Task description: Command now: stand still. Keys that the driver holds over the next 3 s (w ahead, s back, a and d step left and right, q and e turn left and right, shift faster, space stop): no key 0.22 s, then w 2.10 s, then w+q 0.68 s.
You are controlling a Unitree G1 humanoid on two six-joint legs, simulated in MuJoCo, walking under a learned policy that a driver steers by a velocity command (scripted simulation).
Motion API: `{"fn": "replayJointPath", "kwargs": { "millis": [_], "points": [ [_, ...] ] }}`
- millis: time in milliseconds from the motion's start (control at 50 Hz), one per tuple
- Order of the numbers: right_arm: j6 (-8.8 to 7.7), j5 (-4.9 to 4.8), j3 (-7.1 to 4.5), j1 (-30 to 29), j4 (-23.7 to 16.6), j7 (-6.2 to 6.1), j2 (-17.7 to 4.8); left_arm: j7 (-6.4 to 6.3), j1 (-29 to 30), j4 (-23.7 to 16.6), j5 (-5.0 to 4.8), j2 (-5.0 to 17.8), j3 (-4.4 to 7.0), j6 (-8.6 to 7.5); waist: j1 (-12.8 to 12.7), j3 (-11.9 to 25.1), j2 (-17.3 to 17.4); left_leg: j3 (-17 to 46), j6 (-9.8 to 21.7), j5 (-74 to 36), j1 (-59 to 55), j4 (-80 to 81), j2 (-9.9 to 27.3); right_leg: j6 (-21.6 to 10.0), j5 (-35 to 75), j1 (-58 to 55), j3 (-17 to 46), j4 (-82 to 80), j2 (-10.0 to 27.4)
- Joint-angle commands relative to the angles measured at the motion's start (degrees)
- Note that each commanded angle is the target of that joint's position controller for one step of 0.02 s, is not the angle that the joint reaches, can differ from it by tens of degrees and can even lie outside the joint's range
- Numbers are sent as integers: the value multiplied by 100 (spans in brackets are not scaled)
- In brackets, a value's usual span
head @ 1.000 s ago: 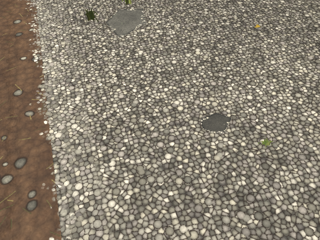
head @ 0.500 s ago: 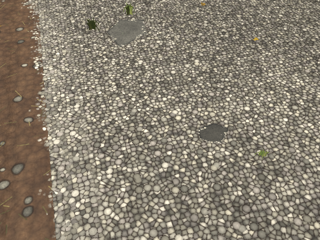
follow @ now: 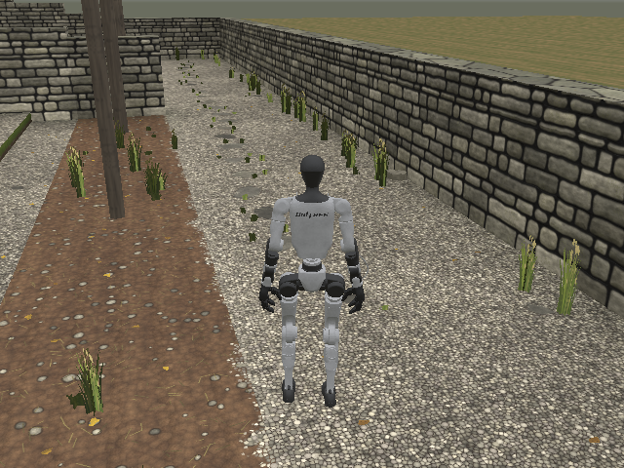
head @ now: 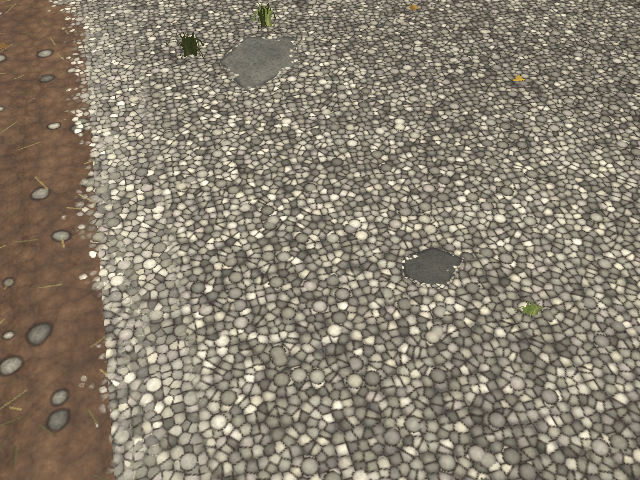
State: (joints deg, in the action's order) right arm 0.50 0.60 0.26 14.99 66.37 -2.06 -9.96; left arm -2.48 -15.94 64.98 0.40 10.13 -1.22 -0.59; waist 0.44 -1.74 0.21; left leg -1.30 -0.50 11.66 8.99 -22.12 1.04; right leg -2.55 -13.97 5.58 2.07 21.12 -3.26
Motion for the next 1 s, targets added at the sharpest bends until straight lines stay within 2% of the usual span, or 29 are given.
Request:
{"fn": "replayJointPath", "kwargs": {
  "millis": [20, 220, 240, 280, 300, 320, 360, 380, 400, 440, 460, 480, 500, 520, 540, 560, 580, 600, 620, 660, 720, 800, 860, 900, 920, 940, 960, 980, 1000],
  "points": [
    [-22, 1, -61, 344, -24, -22, -466, -20, -365, -27, 1, 487, 76, -24, -1, -212, -4, 440, 170, -695, -131, 243, 455, -109, 1025, 454, 564, -395, 708],
    [-27, 2, -49, 475, 44, -40, -368, -30, -495, 53, 2, 369, 76, -25, -3, -256, -13, 449, 183, -665, -90, 226, 445, -98, 986, 474, 543, -369, 706],
    [-24, 10, -40, 522, 63, -37, -330, -28, -553, 73, 9, 341, 71, -21, -12, -140, -24, 419, 191, -268, -130, 248, 391, -114, 476, 439, 536, -440, 661],
    [5, 33, -96, 513, 10, -20, -408, -25, -604, 57, 14, 528, 161, 25, -37, -270, -179, 213, 282, 1062, 95, -89, 98, -286, -1191, 638, 623, -460, 544],
    [21, 59, -115, 472, -56, 6, -410, -12, -656, 33, 28, 634, 220, 60, -69, -458, -322, 126, 348, 1757, 426, -341, -42, -435, -2194, 801, 820, -526, 599],
    [27, 95, -120, 347, -149, 39, -378, 5, -803, 21, 38, 677, 263, 84, -164, -744, -413, 74, 382, 2115, 927, -633, -138, -599, -2938, 864, 1151, -695, 775],
    [-44, 182, -69, 86, -388, 105, -111, 9, -1194, 82, 43, 808, 356, 79, -331, -1065, -868, -294, 376, 1660, 1735, -1536, -238, -1021, -3638, 616, 2190, -1208, 1526],
    [-112, 206, -75, -73, -518, 128, -133, 17, -1241, 80, 58, 791, 382, 50, -377, -1141, -888, -236, 402, 1402, 1907, -1868, -79, -1187, -3417, 622, 2505, -1348, 1793],
    [-183, 180, -105, -171, -628, 155, -220, 28, -1209, 48, 94, 803, 405, 10, -359, -1100, -813, -141, 431, 1452, 2056, -2060, 11, -1258, -3041, 521, 2567, -1384, 1879],
    [-315, 119, -152, -109, -766, 224, -298, 50, -1044, -31, 108, 869, 455, -81, -209, -961, -739, -82, 500, 1501, 1932, -1794, 110, -1230, -2381, 418, 2296, -1221, 1847],
    [-372, 73, -166, 91, -747, 242, -268, 60, -860, -85, 68, 833, 463, -116, -43, -906, -691, -177, 526, 1219, 1404, -1333, 53, -1111, -2046, 648, 1981, -1073, 1682],
    [-413, 28, -177, 570, -602, 242, -173, 71, -569, -171, 10, 789, 463, -137, 246, -809, -595, -368, 544, 745, 412, -687, -120, -939, -1772, 1175, 1549, -803, 1412],
    [-433, 1, -229, 1226, -350, 222, -187, 81, -374, -262, 6, 713, 453, -163, 511, -662, -360, -397, 519, 536, -733, -264, -309, -776, -1502, 1803, 1163, -305, 1090],
    [-477, 64, -336, 1902, -195, 167, -508, 112, -203, -394, 32, 454, 377, -242, 789, -460, 450, 677, 589, 1075, -1706, 396, 396, -547, -1063, 2527, 476, 1017, 592],
    [-463, 41, -517, 2689, -68, 149, -1221, 174, -152, -646, 30, 57, 272, -319, 936, -63, 1861, 3151, 1083, 2615, -2311, 1434, 1807, -274, -1432, 3468, -475, 2839, -130],
    [-377, 36, -478, 2456, -27, 139, -991, 216, -16, -696, 226, 565, 385, -314, 647, -468, 1119, 3680, 1299, 3057, -1686, 1534, 2109, -322, -1599, 3753, -241, 3904, 180],
    [-390, 62, -404, 1810, -274, 164, -745, 284, 83, -700, 241, 486, 384, -336, 348, -861, 423, 3231, 1261, 2834, -1158, 1534, 1933, -365, -1027, 3837, -76, 4287, 469],
    [-441, 69, -376, 1393, -430, 180, -671, 341, 22, -650, 178, 318, 345, -378, 163, -891, 210, 2675, 1177, 2096, -882, 1580, 1689, -335, -505, 3680, -23, 4296, 625],
    [-497, 56, -337, 1218, -505, 172, -584, 382, -16, -624, 159, 290, 356, -397, 37, -816, 157, 2183, 1092, 1363, -802, 1621, 1477, -285, -173, 3510, -54, 4183, 725],
    [-589, 42, -258, 1349, -426, 152, -409, 420, -57, -606, 179, 332, 388, -333, -34, -593, 259, 1431, 968, -82, -958, 1530, 1161, -164, 142, 3375, -259, 4062, 715],
    [-637, 24, -192, 1820, -237, 130, -373, 419, 363, -788, 157, 307, 404, -231, -3, -479, 412, 822, 941, -2073, -1217, 1273, 1013, -56, 305, 3641, -542, 3904, 623],
    [-647, 43, -118, 1890, -234, 103, -351, 425, 1542, -1267, 98, 182, 319, -197, 149, -717, 491, 421, 910, -2984, -903, 1325, 822, 0, 712, 3448, -886, 2603, 439],
    [-672, 48, -122, 1958, -196, 67, -470, 410, 1948, -1456, 45, 180, 270, -199, 194, -739, 612, 271, 903, -3673, -879, 1281, 873, -162, 902, 2759, -1121, 1618, 231],
    [-704, 51, -148, 1832, -195, 53, -593, 352, 1681, -1448, 39, 348, 324, -216, -23, -527, 649, 174, 858, -4951, -1086, 832, 985, -396, 817, 2136, -1146, 1368, 50],
    [-709, 50, -172, 1733, -209, 39, -666, 311, 1275, -1346, 41, 468, 379, -242, -228, -285, 669, 124, 824, -5628, -1215, 334, 1018, -517, 685, 1691, -1131, 1331, -80],
    [-694, 57, -196, 1630, -228, 33, -739, 273, 552, -1124, 30, 606, 461, -285, -536, 95, 668, 97, 805, -5921, -1309, -471, 1022, -644, 606, 1047, -1044, 1200, -173],
    [-666, 20, -219, 1480, -263, 45, -797, 231, -323, -836, 53, 712, 545, -330, -934, 502, 591, 8, 763, -5458, -1018, -1538, 926, -764, 835, 39, -951, 746, -120],
    [-656, -8, -182, 1490, -376, 88, -647, 177, -1145, -650, 191, 1079, 673, -356, -1185, 1000, 222, -109, 737, -3673, -28, -3074, 688, -992, -33, -1194, 70, 568, 808],
    [-622, -126, -73, 2176, -486, 172, 122, 200, -1332, -681, 316, 1546, 777, -342, -678, 1636, -1021, -229, 556, 1504, 1930, -5455, -386, -1873, -406, -2550, 3109, 146, 2649]
  ]
}}
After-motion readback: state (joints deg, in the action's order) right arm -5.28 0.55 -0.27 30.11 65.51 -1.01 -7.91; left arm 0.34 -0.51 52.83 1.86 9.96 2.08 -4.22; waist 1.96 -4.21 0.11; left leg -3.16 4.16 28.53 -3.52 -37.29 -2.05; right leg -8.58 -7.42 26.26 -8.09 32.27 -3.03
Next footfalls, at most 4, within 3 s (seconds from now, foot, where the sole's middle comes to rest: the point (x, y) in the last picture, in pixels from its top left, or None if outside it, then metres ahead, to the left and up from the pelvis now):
0.98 right None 0.44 -0.01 -0.78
1.52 left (268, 378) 0.76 0.15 -0.78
2.08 right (339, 275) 1.06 -0.02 -0.78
2.64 left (277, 200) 1.35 0.15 -0.78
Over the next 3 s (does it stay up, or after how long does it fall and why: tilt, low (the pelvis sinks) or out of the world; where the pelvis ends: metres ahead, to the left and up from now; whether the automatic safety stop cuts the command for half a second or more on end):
stays up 1.38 0.12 0.00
